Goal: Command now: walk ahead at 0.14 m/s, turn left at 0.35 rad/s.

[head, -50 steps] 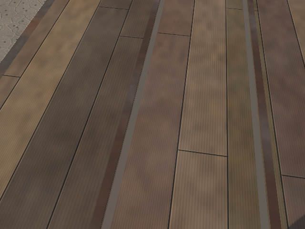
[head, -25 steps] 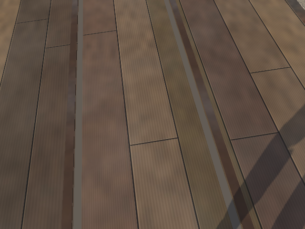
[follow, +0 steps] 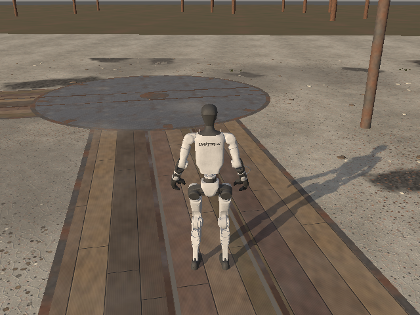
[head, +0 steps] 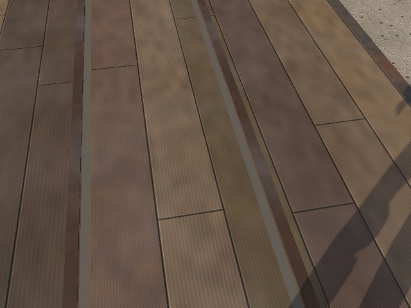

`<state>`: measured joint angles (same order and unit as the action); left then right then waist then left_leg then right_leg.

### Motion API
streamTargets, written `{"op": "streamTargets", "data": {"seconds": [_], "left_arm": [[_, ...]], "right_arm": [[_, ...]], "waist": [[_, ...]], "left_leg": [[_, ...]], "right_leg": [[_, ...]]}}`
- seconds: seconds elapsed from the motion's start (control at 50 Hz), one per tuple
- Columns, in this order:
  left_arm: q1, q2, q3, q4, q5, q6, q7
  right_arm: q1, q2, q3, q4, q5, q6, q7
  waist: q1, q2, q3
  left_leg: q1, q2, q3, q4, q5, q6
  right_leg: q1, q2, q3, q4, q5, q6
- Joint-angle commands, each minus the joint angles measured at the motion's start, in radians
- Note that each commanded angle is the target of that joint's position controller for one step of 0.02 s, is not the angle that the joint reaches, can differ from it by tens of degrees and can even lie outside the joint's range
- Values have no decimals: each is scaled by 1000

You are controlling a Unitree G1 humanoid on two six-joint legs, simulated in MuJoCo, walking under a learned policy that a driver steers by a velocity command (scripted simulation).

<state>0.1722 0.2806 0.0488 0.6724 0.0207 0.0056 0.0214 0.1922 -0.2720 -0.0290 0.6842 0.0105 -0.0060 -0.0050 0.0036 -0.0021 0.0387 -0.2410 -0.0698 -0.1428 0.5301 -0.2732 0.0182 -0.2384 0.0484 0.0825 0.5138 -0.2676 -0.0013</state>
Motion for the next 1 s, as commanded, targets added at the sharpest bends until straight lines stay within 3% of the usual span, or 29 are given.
{"op": "streamTargets", "data": {"seconds": [0.02,0.06,0.08,0.1,0.12,0.16,0.24,0.28,0.34,0.38,0.4,0.42,0.44,0.46,0.48,0.5,0.52,0.54,0.56,0.62,0.7,0.76,0.82,0.88,0.92,0.94,0.96,0.98,1.0], "left_arm": [[3,85,36,-72,-12,-37,-4],[93,124,50,-56,-19,-60,-6],[176,179,65,-31,-19,-69,-9],[193,214,76,-20,-11,-78,-11],[183,186,68,-24,-14,-85,-4],[147,155,56,-31,-27,-82,6],[126,175,56,-17,-20,-77,2],[122,204,63,-7,-29,-77,-5],[148,238,73,17,-46,-74,-19],[132,245,74,23,-54,-69,-22],[150,216,64,28,-48,-70,-21],[157,177,47,11,-25,-76,-16],[176,53,9,-72,7,-94,-18],[123,140,20,-76,-34,-120,-22],[62,195,35,-89,-67,-132,-28],[48,187,28,-84,-56,-141,-26],[47,177,28,-72,-27,-143,-20],[58,177,32,-64,-14,-137,-21],[65,173,32,-54,-9,-129,-24],[34,139,22,-48,4,-109,-25],[-102,75,-9,-55,-10,-114,-41],[-202,71,-15,-77,-30,-120,-58],[-256,83,-13,-101,-37,-124,-76],[-235,92,-8,-108,-37,-124,-92],[-85,143,21,-74,-33,-119,-86],[63,180,40,-45,-34,-114,-77],[212,277,66,-35,-20,-108,-66],[255,246,65,-13,-48,-103,-68],[239,181,47,-15,-57,-94,-59]], "right_arm": [[-41,-156,-46,-103,9,4,-14],[-83,-124,-39,-142,12,-4,-14],[-113,-91,-31,-166,18,-14,-11],[-149,-113,-36,-194,19,-23,-7],[-129,-140,-47,-189,20,-29,-3],[-91,-125,-45,-171,21,-31,13],[-139,-80,-24,-189,12,-33,46],[-155,-68,-14,-200,15,-34,55],[-150,-101,-22,-208,20,-29,57],[-66,-134,-44,-192,16,-25,54],[57,-182,-74,-155,16,-20,46],[238,-245,-107,-118,24,-12,33],[265,-384,-124,-132,19,-17,22],[265,-314,-101,-158,18,-39,30],[226,-246,-81,-144,8,-54,33],[188,-220,-73,-143,4,-61,34],[127,-199,-66,-147,-3,-60,33],[85,-184,-58,-155,-16,-60,31],[62,-176,-56,-156,-19,-61,27],[80,-182,-58,-126,-4,-68,10],[136,-176,-51,-63,1,-69,-4],[196,-194,-53,-17,6,-74,-2],[234,-196,-54,25,1,-65,0],[232,-206,-57,46,0,-49,-6],[209,-222,-57,41,-10,-35,-15],[182,-220,-52,27,-15,-31,-21],[236,-161,-30,-13,-34,-46,-20],[295,-101,-8,1,-38,-66,-11],[200,-189,-25,-30,-6,-93,5]], "waist": [[21,62,-37],[65,-40,3],[87,-145,4],[91,-195,52],[73,-122,54],[57,-84,31],[76,-88,26],[80,-95,20],[72,-104,18],[2,-94,-14],[-56,-54,-87],[-143,18,-182],[-79,348,-250],[-126,223,-326],[-116,157,-193],[-87,94,-126],[-48,50,-89],[-12,71,-71],[5,84,-63],[9,58,-38],[-53,74,-14],[-100,71,25],[-114,62,50],[-86,73,20],[-2,100,-108],[81,90,-201],[95,-64,-359],[82,-249,-462],[113,-140,-377]], "left_leg": [[-108,128,-238,-139,-315,114],[-316,44,-122,30,-363,65],[-444,-12,-10,224,-288,31],[-573,39,23,413,-301,15],[-612,85,-3,520,-271,7],[-636,127,10,564,-170,-8],[-481,155,112,411,2,-46],[-370,152,146,290,36,-45],[-260,123,194,182,49,-13],[-107,64,244,94,59,35],[73,19,256,68,64,66],[330,58,141,59,50,111],[536,344,-500,-139,-195,289],[557,416,-760,-309,-394,344],[482,408,-636,-306,-366,315],[367,366,-512,-286,-239,289],[255,322,-409,-271,-96,263],[170,282,-338,-284,7,251],[122,260,-300,-304,70,252],[54,226,-200,-319,247,261],[46,177,-49,-324,310,193],[86,214,-47,-350,248,184],[237,269,-43,-319,320,178],[345,289,-1,-229,608,153],[365,259,54,-26,1018,126],[260,231,93,166,1034,93],[-97,145,128,528,694,25],[-377,-33,87,832,-218,-45],[-502,26,-15,884,-218,-31]], "right_leg": [[31,-20,-4,-26,-215,-24],[155,-140,168,-151,-365,-107],[251,-287,384,-272,-448,-187],[258,-428,549,-324,-411,-273],[251,-450,540,-312,-351,-292],[288,-383,376,-313,-258,-235],[184,-286,68,-345,48,-180],[131,-272,-18,-342,80,-165],[120,-306,-59,-317,78,-150],[101,-306,-122,-182,297,-116],[62,-266,-195,13,467,-82],[-104,-219,-243,307,403,-30],[-492,-40,-189,700,-287,46],[-599,-31,23,839,-296,37],[-681,-81,20,849,-200,13],[-639,-123,10,780,-115,-4],[-571,-152,12,696,-54,-4],[-500,-166,19,641,-12,-2],[-459,-163,11,608,14,6],[-440,-136,-19,484,97,48],[-371,-112,-59,175,382,59],[-352,-102,-70,69,467,29],[-433,-95,-70,12,388,-20],[-399,-54,-99,-13,243,-73],[-177,22,-156,-6,178,-120],[61,-4,-117,-18,251,-162],[484,-236,246,24,277,-300],[702,-403,679,-110,151,-436],[665,-372,656,-170,0,-381]]}}
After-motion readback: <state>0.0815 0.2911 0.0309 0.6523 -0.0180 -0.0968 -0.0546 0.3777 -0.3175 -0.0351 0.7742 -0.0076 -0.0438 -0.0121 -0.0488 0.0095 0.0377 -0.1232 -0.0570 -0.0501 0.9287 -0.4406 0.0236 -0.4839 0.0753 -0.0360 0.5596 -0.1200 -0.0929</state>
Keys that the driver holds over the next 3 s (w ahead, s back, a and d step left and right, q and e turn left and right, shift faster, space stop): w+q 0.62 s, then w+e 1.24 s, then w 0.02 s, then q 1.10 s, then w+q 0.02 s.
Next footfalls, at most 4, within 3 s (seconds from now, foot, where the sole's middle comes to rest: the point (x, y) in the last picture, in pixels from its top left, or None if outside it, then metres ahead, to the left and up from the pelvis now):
0.42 left None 0.22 0.21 -0.77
0.94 right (169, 277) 0.60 0.15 -0.77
1.40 left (97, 222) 0.81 0.42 -0.77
1.92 right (180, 168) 1.06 0.13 -0.77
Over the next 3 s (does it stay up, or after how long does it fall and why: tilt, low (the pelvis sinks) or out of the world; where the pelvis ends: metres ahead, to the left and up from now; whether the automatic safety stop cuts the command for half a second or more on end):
stays up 1.11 0.21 0.00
